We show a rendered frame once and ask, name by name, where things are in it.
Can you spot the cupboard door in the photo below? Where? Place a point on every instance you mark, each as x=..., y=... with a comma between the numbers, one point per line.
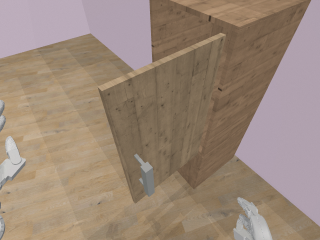
x=159, y=111

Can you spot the robot right hand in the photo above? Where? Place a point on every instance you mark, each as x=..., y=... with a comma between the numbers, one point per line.
x=256, y=225

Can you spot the handle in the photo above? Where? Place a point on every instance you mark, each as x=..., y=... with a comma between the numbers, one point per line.
x=147, y=179

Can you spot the robot left hand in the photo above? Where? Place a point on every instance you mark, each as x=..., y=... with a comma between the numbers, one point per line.
x=14, y=163

